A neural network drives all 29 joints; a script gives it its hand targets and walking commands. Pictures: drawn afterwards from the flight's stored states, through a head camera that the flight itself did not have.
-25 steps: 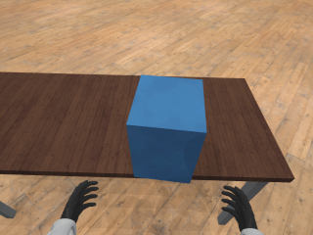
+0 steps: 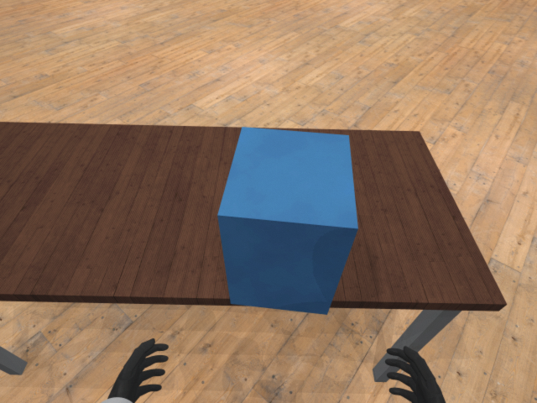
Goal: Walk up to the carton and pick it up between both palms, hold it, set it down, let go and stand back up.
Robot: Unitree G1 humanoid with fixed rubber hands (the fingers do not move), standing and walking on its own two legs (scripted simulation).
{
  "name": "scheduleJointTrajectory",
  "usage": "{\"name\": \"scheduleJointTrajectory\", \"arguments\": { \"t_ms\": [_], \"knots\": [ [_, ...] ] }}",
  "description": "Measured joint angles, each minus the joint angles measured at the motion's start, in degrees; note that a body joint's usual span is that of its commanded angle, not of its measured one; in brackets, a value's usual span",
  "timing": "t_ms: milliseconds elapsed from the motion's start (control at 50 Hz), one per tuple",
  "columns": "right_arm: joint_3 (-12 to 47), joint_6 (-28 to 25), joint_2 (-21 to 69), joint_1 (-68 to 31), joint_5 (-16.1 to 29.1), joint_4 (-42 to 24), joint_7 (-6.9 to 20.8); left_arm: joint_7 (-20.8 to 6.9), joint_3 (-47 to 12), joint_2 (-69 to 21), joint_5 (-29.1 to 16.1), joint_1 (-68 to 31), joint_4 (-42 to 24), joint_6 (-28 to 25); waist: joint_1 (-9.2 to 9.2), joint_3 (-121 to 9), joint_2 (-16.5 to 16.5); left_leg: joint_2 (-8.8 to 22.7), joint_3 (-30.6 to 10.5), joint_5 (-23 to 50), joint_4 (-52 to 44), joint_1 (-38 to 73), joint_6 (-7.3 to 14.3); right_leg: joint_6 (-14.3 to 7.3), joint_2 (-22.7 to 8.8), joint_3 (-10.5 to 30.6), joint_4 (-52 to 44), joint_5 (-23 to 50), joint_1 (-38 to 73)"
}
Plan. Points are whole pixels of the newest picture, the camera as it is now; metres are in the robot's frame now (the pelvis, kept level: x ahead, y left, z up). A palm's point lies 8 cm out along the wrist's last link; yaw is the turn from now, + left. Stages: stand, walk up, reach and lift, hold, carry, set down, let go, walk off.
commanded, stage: set down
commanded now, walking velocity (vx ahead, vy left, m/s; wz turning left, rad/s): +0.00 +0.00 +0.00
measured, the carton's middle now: (286, 224) +0.41 +0.01 +0.02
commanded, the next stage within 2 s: let go in 0.10 s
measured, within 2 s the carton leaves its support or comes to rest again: neither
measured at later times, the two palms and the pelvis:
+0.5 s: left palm (139, 402) +0.15 +0.22 -0.09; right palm out of the picture +0.13 -0.24 -0.09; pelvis -0.01 -0.01 +0.00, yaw -1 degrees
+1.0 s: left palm out of the picture +0.08 +0.21 -0.11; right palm out of the picture +0.00 -0.28 -0.13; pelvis -0.04 -0.02 -0.01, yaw -9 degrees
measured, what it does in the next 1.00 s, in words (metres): lifts its left foot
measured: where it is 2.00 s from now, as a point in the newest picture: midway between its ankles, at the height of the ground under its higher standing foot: outside the picture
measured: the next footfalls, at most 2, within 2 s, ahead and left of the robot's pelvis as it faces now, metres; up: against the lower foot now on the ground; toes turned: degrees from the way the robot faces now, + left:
left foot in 1.12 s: +0.01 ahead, +0.10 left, +0.00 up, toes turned -10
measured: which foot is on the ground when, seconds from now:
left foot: down 0.00-0.78, up 0.80-1.00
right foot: down 0.00-1.00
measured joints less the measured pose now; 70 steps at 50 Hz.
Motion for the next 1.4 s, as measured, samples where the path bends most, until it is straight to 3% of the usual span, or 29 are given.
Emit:
{"name": "scheduleJointTrajectory", "arguments": {
  "t_ms": [400, 640, 680, 780, 840, 900, 960, 1040, 1100, 1140, 1220, 1400],
  "knots": [
    [-1.45, -1.00, -2.28, -3.16, -2.05, 5.73, 2.53, 1.81, -0.44, -1.10, 1.14, -3.12, 1.77, 3.57, -0.59, 1.96, 0.21, 0.57, 0.48, -0.03, 1.91, -2.13, -0.54, -0.59, 0.41, 0.24, 2.86, -0.34, -2.79],
    [-1.80, -0.08, -2.38, -2.49, -3.02, 4.60, 2.48, 1.78, 0.32, -0.54, 1.64, -3.07, 2.35, 2.90, -0.09, 1.21, -0.75, 1.14, 0.53, 0.20, 2.69, -3.83, -1.45, -1.52, 0.91, 0.14, 4.85, -0.74, -5.18],
    [-2.26, 4.61, -3.22, -3.25, -4.18, 3.94, 1.76, 1.02, 0.65, -0.57, 2.63, -1.78, 3.75, 0.15, 0.41, 0.10, 0.05, 1.66, 1.87, -1.16, 5.59, -6.40, -1.45, -1.53, 1.30, 1.33, 8.14, -1.75, -8.47],
    [-4.21, 11.53, -6.10, -2.67, -4.54, 4.02, 0.77, -0.02, 1.05, -1.01, 3.36, 2.60, 7.34, -2.75, -0.81, -0.69, 3.74, 2.54, 3.36, -5.35, 13.48, -10.88, -1.43, -1.07, 1.83, 2.54, 16.31, -5.03, -13.72],
    [-4.90, 13.84, -7.21, -0.93, -4.48, 5.44, 0.84, 0.35, 1.08, -1.45, 3.61, 5.04, 8.00, -3.20, -0.56, -1.71, 5.55, 1.69, 0.80, -13.64, 21.82, -14.44, -0.74, -1.93, 3.04, 3.40, 17.67, -5.52, -15.63],
    [-4.34, 14.85, -6.63, 0.28, -4.27, 7.03, 1.38, 1.14, 1.20, -1.22, 3.82, 6.22, 8.83, -3.10, -0.23, -1.77, 4.51, -0.79, -1.81, -19.05, 31.87, -17.69, -0.75, -2.06, 3.44, 5.11, 14.95, -3.44, -15.68],
    [-3.63, 14.53, -5.94, 1.08, -4.01, 8.10, 1.36, 1.88, 1.13, -1.29, 3.42, 6.46, 9.67, -3.05, -0.67, -1.43, 3.29, -1.87, -3.51, -17.95, 34.94, -18.75, -0.68, -1.84, 3.96, 6.43, 9.99, 0.04, -14.49],
    [-3.05, 13.83, -5.86, 1.57, -3.64, 9.42, 0.87, 2.23, 0.87, -1.70, 3.03, 5.62, 10.78, -2.64, -1.41, -1.35, 2.47, -1.91, -4.37, -14.89, 29.35, -17.09, -0.56, -1.54, 4.90, 7.79, 6.54, 3.00, -13.95],
    [-3.37, 12.29, -5.52, 4.50, -3.28, 8.10, 0.28, 2.59, 0.93, -1.63, 3.61, 3.99, 10.31, -2.83, -2.56, -0.78, 2.95, -0.75, -4.88, -15.37, 18.05, -12.17, -1.73, -1.14, 5.29, 6.12, 7.99, 2.25, -13.18],
    [-3.46, 11.34, -4.60, 6.32, -3.61, 8.11, -0.03, 2.61, 1.10, -0.86, 2.99, 2.78, 9.94, -3.02, -2.80, -0.79, 1.76, -1.34, -4.81, -4.81, 12.05, -9.57, -0.56, -0.63, 4.34, 5.34, 11.32, 0.10, -13.41],
    [-2.98, 10.49, -4.01, 8.28, -2.49, 8.10, 0.44, 2.43, 1.72, -0.40, 2.50, 2.10, 9.35, -2.94, -2.38, -2.57, 0.11, -3.36, -4.92, -4.87, 13.53, -9.35, 1.55, 1.16, 1.91, 4.37, 14.21, -2.47, -13.50],
    [-2.07, 9.58, -5.10, 6.62, -2.25, 3.89, 0.74, 1.96, 2.01, 0.19, 2.47, 3.62, 10.96, -4.00, -1.51, -3.52, 1.88, -5.01, -6.40, -3.42, 12.09, -8.89, 2.53, 1.73, -0.06, 2.87, 11.70, -0.19, -11.98]
  ]
}}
